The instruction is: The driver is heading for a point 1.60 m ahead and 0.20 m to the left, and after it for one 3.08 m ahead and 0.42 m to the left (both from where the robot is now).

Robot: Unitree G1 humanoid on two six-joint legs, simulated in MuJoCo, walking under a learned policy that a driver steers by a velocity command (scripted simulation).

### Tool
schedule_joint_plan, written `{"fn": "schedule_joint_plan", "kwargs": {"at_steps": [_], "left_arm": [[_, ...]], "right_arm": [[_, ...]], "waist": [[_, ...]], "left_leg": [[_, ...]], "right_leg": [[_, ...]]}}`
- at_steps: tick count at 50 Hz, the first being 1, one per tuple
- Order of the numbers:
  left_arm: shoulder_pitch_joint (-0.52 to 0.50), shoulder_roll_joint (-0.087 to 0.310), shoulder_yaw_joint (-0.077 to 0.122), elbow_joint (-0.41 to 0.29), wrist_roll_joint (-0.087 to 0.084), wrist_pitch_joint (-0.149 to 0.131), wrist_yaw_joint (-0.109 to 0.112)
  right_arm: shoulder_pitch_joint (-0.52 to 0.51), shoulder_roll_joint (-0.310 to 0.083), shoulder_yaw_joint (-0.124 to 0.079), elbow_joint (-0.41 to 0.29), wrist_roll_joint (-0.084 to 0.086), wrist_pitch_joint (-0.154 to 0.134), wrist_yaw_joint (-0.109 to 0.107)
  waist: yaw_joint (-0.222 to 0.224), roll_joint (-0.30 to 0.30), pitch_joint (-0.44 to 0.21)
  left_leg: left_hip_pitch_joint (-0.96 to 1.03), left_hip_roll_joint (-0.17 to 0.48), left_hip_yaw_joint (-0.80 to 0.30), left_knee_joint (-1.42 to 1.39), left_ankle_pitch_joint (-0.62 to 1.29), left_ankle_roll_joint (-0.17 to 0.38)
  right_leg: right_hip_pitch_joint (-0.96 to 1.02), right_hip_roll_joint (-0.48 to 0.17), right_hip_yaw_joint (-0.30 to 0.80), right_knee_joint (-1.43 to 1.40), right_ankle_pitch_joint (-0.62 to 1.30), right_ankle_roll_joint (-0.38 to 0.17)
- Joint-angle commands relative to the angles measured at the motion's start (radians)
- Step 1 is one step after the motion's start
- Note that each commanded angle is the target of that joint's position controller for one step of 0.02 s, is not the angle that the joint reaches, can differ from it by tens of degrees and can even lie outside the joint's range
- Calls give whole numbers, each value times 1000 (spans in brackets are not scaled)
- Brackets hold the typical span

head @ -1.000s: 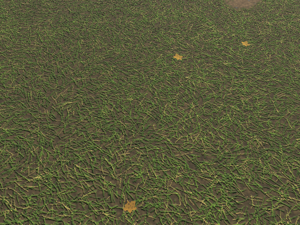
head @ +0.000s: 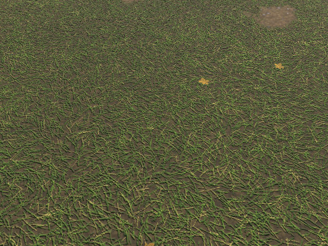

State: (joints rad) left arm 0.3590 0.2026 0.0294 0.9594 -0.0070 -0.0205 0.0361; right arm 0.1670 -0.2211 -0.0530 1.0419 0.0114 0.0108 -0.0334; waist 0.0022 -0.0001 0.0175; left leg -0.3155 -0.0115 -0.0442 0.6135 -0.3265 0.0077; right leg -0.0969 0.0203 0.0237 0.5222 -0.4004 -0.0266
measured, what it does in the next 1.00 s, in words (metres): walks ahead: right foot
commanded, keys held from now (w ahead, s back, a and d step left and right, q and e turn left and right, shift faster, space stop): w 1.00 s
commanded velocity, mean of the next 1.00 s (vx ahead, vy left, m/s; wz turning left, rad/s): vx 0.42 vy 0.00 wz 0.00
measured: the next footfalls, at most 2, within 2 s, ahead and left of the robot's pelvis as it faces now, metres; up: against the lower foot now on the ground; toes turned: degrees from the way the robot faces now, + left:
right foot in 0.66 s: +0.46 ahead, -0.10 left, +0.00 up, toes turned -2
left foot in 1.22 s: +0.77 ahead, +0.13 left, +0.00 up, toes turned +2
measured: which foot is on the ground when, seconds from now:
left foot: down 0.00-0.66, up 0.68-1.00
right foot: down 0.00-0.16, up 0.18-0.64, down 0.66-1.00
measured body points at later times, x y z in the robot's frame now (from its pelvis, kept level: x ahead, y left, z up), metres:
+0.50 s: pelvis +0.17 +0.04 +0.01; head +0.18 +0.05 +0.46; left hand +0.36 +0.29 -0.10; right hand +0.10 -0.20 -0.13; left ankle +0.06 +0.13 -0.73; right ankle +0.35 -0.13 -0.68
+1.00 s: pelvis +0.46 -0.02 +0.02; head +0.47 -0.02 +0.47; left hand +0.46 +0.25 -0.12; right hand +0.62 -0.28 -0.10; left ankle +0.62 +0.16 -0.66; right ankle +0.43 -0.10 -0.73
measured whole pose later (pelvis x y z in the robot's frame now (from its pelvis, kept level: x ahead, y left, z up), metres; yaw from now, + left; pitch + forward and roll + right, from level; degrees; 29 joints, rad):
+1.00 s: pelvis +0.46 -0.02 +0.02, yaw +0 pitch +1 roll -2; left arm 0.35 0.24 0.05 0.98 0.00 -0.10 -0.01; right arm 0.11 -0.28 -0.06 0.90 0.01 -0.08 -0.01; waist 0.06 0.04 0.01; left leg -0.69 0.15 -0.05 0.82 -0.02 0.01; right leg -0.06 0.09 -0.06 0.21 -0.16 -0.07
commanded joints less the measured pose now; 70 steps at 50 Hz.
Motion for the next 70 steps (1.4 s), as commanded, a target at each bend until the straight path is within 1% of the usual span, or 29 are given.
{"fn": "schedule_joint_plan", "kwargs": {"at_steps": [1,4,7,8,9,10,11,14,21,29,31,33,34,35,36,37,39,43,47,55,58,60,61,62,63,64,65,66,70], "left_arm": [[50,221,56,-29,-16,-27,11],[38,181,50,-23,-19,-48,0],[-18,190,50,-37,-19,-41,-11],[-58,152,37,-58,-13,-46,-13],[-41,79,21,-99,-14,-63,-9],[-63,118,32,-107,-36,-78,-11],[-72,135,36,-109,-53,-88,-19],[-94,149,54,-97,-25,-89,-26],[-294,91,40,-169,-11,-66,-38],[-484,105,25,-242,-23,-84,-81],[-413,147,42,-230,-22,-87,-84],[-118,224,84,-145,-24,-81,-71],[65,300,101,-107,-10,-75,-59],[95,325,98,-82,1,-76,-72],[51,222,72,-87,-6,-80,-73],[-49,188,59,-101,-7,-85,-70],[-178,149,45,-120,8,-96,-76],[-162,139,38,-82,9,-106,-75],[-88,183,46,-53,9,-96,-47],[55,206,50,14,-11,-69,-33],[47,225,59,21,-13,-50,-27],[4,232,60,10,-10,-39,-26],[4,201,47,-2,-1,-36,-25],[100,107,16,-27,13,-50,-33],[125,70,2,-9,-1,-76,-40],[37,184,30,-26,-30,-96,-45],[-47,203,34,-51,-44,-106,-45],[-86,194,36,-56,-34,-105,-38],[-51,127,40,-44,-9,-59,-29]], "right_arm": [[-145,-90,-13,-92,16,-55,14],[-125,-89,-13,-95,27,-98,39],[128,-113,-42,12,20,-104,49],[267,-177,-64,40,16,-104,45],[392,-280,-80,55,14,-106,50],[321,-192,-45,46,-1,-119,56],[224,-148,-28,14,-2,-128,57],[132,-102,-2,-24,-9,-128,61],[228,-153,4,-13,-17,-105,27],[309,-168,-7,5,4,-88,17],[283,-194,-17,-7,0,-80,16],[253,-188,-13,-24,-11,-65,17],[278,-142,5,-50,-31,-66,18],[419,13,45,-42,-12,-91,33],[315,-114,17,-48,19,-119,39],[204,-169,1,-90,41,-135,40],[139,-159,-8,-102,20,-136,25],[166,-100,-8,-107,9,-90,22],[2,-111,-13,-170,-8,-87,22],[-247,-94,7,-256,7,-108,58],[-237,-125,-1,-273,10,-116,74],[-68,-177,-29,-230,8,-120,73],[116,-232,-55,-176,4,-118,64],[265,-337,-80,-150,-18,-114,56],[291,-296,-68,-136,-7,-107,61],[221,-227,-44,-146,2,-109,62],[136,-188,-33,-170,-2,-110,58],[64,-160,-23,-181,-10,-113,61],[37,-137,-15,-166,-18,-126,67]], "waist": [[42,-173,205],[21,-143,204],[-92,-99,64],[-154,50,4],[-160,335,-80],[-118,220,-39],[-78,148,46],[-29,69,73],[-59,56,96],[-69,70,129],[-11,101,56],[140,114,-132],[176,-27,-288],[80,-303,-441],[115,-188,-335],[93,-144,-173],[25,-16,-59],[-36,-55,-13],[-1,-37,41],[76,-42,79],[43,-62,55],[-56,-82,-50],[-128,-57,-174],[-115,139,-344],[-109,276,-435],[-114,191,-299],[-93,136,-182],[-60,64,-98],[16,74,-33]], "left_leg": [[-190,14,54,166,-76,32],[-245,66,44,86,-129,65],[266,-39,123,-101,104,48],[414,96,-95,-205,31,97],[561,344,-583,-401,-120,255],[498,395,-701,-451,-203,288],[424,377,-581,-446,-206,259],[318,256,-282,-477,40,173],[278,208,-88,-525,344,183],[396,262,-21,-478,451,163],[441,270,-7,-365,742,143],[347,205,44,-10,949,97],[91,134,75,328,580,71],[-248,-62,-8,644,-214,25],[-354,-12,-110,750,-229,49],[-409,39,-73,751,-136,66],[-311,127,-43,645,21,60],[-242,176,-31,513,77,36],[-375,181,-16,283,284,-4],[-349,108,33,-66,416,10],[-305,87,37,-110,300,47],[-56,26,91,-136,261,86],[217,57,58,-107,282,125],[628,318,-330,-107,218,260],[755,425,-698,-289,63,350],[655,386,-605,-318,-12,294],[508,349,-453,-334,29,253],[352,309,-341,-371,118,233],[139,236,-162,-471,289,225]], "right_leg": [[-155,-324,427,-387,-396,-206],[-26,-320,356,-335,-133,-189],[-219,-173,152,-155,159,-109],[-322,-83,41,138,264,-52],[-543,48,-34,483,-41,15],[-627,13,90,671,-145,-3],[-681,-46,107,722,-62,-35],[-620,-143,58,606,161,-52],[-646,-139,-18,284,370,32],[-561,-84,-39,10,430,-20],[-425,-39,-65,2,363,-53],[-26,0,-86,7,347,-110],[306,-214,173,33,296,-174],[564,-424,697,-150,16,-335],[479,-384,722,-244,-70,-282],[324,-356,556,-263,1,-237],[43,-285,334,-314,250,-208],[-112,-234,181,-407,328,-219],[-82,-222,120,-442,362,-214],[90,-242,42,-385,408,-171],[188,-286,55,-304,533,-147],[178,-246,15,-106,834,-116],[61,-190,-26,118,808,-85],[-308,-64,-74,512,439,-20],[-537,50,27,735,-158,4],[-644,-19,99,823,-143,-21],[-664,-74,71,806,-54,-37],[-625,-120,47,737,34,-35],[-491,-174,39,588,155,-12]]}}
